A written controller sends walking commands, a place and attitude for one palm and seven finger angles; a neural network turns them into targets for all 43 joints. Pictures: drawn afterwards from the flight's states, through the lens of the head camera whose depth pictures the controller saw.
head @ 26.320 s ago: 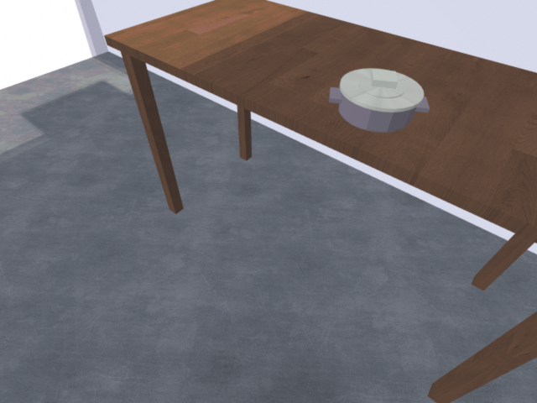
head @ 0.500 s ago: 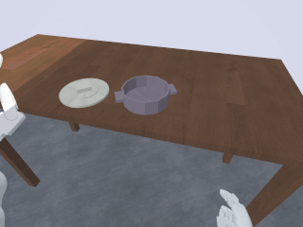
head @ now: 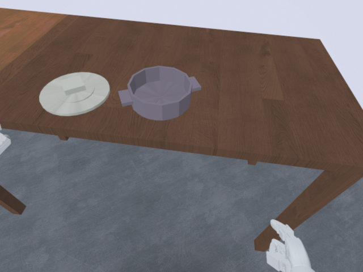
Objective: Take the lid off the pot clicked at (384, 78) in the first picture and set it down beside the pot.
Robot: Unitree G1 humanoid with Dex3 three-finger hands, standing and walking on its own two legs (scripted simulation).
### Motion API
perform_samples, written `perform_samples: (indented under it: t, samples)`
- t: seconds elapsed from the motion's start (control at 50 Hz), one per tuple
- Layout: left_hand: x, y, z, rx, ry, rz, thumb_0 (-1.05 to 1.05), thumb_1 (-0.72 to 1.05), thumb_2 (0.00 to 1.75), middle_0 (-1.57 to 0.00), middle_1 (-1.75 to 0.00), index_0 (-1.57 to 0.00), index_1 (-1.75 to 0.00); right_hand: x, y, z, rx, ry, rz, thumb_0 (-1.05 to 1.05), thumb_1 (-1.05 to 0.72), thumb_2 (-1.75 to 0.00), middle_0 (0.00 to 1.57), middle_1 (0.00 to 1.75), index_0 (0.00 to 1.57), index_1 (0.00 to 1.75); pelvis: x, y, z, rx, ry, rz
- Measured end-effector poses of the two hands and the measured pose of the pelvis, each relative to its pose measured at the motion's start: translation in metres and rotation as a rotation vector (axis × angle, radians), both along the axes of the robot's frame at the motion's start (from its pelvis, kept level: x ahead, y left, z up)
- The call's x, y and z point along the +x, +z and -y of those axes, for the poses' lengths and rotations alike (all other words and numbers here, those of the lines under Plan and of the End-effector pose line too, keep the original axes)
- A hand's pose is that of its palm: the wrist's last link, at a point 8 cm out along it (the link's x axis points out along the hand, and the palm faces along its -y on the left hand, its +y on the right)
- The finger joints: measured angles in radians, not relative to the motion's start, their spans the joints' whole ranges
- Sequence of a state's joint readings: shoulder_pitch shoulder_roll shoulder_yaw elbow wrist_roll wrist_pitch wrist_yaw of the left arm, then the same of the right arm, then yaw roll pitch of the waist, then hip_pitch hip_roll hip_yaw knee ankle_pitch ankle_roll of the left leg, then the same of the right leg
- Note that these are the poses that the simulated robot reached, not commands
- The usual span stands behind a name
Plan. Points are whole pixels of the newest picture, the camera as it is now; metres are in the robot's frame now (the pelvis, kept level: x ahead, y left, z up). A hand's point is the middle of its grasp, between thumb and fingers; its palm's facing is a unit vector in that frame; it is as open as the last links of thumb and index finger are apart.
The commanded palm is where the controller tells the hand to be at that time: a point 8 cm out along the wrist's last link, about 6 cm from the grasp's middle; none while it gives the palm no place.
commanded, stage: step back with the hand held close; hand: left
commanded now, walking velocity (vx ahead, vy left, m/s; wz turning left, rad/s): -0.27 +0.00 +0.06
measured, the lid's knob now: (73, 85) +0.53 +0.33 +0.11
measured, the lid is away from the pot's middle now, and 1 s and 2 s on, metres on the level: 0.23 0.23 0.23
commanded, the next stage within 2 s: stop stepping back and stand still in 0.92 s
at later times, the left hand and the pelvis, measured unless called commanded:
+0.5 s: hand out of the picture +0.12 +0.22 +0.27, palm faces +0.47 -0.77 -0.44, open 7.4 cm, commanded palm +0.05 +0.28 +0.29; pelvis -0.08 +0.00 -0.01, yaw +1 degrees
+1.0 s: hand out of the picture -0.02 +0.25 +0.25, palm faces +0.48 -0.78 -0.40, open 7.4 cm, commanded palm none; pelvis -0.22 +0.02 -0.02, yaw +2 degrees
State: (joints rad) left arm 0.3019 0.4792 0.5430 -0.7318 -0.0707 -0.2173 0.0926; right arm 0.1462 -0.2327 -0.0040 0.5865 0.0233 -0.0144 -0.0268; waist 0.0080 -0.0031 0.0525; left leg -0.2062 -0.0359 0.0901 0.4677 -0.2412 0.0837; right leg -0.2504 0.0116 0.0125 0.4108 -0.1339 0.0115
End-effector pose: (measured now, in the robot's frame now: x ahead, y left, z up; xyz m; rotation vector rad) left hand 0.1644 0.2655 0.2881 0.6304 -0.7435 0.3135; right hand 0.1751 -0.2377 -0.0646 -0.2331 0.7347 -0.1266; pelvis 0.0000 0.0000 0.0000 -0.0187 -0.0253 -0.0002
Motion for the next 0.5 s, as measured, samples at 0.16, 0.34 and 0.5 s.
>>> perform_samples:
  t: [0.16,0.34,0.5]
  samples:
    - [-0.024,0.002,0.015,0.096,-0.03,-0.004,0.01,0.88,0.9,-0.22,-0.3,-0.22,-0.3,-0.038,-0.012,0.011,-0.004,-0.064,-0.024,0.01,-0.9,-0.9,0.2,0.3,0.2,0.3,-0.008,-0.009,0.0,0.023,-0.007,-0.016]
    - [-0.046,0.015,0.016,0.051,0.028,0.113,0.01,0.88,0.9,-0.22,-0.3,-0.21,-0.3,-0.068,-0.031,0.009,0.063,-0.06,-0.061,0.01,-0.9,-0.9,0.2,0.3,0.2,0.3,-0.04,-0.011,0.013,-0.019,0.015,-0.014]
    - [-0.08,-0.013,0.004,0.028,-0.015,0.003,0.01,0.88,0.9,-0.22,-0.3,-0.21,-0.3,-0.107,-0.015,0.009,-0.017,-0.081,-0.032,0.01,-0.9,-0.9,0.2,0.3,0.2,0.3,-0.076,-0.011,0.001,-0.009,0.019,-0.033]
